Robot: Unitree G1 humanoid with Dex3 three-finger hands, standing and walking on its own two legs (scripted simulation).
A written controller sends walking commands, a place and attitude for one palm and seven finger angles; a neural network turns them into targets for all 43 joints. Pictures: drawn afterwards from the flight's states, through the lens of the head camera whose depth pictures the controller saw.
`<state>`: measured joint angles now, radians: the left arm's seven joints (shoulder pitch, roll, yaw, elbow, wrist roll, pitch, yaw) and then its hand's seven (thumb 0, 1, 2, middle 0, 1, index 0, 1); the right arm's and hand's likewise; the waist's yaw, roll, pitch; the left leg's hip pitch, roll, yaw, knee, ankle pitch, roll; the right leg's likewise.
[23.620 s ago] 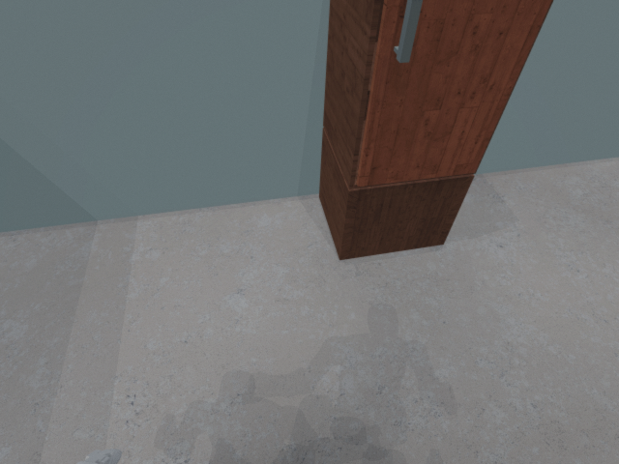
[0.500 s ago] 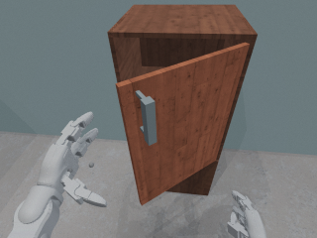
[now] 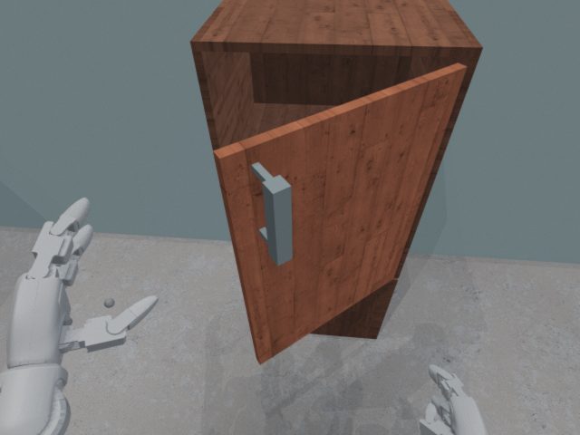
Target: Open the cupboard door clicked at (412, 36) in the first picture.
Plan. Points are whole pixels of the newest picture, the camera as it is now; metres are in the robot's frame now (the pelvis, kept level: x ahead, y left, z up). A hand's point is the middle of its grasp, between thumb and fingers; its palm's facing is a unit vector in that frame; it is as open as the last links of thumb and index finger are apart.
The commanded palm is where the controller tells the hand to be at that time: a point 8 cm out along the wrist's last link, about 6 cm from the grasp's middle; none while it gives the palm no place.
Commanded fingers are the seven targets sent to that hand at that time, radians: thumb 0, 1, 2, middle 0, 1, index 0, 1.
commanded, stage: draw the hand back to the body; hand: left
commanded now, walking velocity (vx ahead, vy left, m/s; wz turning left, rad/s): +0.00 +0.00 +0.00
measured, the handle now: (270, 214) +0.35 +0.07 +0.15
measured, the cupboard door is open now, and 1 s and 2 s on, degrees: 39 39 39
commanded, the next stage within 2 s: step back with the hand held close in 0.64 s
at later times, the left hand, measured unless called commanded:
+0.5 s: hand (83, 295) +0.21 +0.25 +0.15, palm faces +0.45 -0.81 -0.38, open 7.6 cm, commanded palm +0.16 +0.29 +0.17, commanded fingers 0.00 0.90 0.90 -0.20 -0.30 -0.20 -0.30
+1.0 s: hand (79, 307) +0.20 +0.25 +0.15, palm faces +0.34 -0.80 -0.50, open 7.4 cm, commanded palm +0.14 +0.30 +0.17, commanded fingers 0.00 0.90 0.90 -0.20 -0.30 -0.20 -0.30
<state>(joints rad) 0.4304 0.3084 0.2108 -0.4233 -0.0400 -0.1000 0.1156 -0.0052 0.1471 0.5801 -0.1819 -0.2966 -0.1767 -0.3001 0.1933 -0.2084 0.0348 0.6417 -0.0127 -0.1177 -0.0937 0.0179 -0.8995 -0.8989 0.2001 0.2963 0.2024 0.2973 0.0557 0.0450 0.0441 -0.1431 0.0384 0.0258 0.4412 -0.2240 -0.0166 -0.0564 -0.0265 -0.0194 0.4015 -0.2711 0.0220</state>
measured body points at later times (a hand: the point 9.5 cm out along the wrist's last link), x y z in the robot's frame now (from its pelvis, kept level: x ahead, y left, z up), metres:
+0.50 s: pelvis +0.01 +0.00 +0.00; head +0.00 -0.02 +0.45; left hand +0.18 +0.29 +0.17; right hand +0.21 -0.23 -0.08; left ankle +0.01 +0.13 -0.74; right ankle -0.03 -0.13 -0.74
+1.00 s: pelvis -0.01 +0.00 +0.00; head +0.02 -0.01 +0.45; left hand +0.17 +0.29 +0.17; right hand +0.18 -0.24 -0.09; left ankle +0.01 +0.13 -0.74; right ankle -0.03 -0.13 -0.74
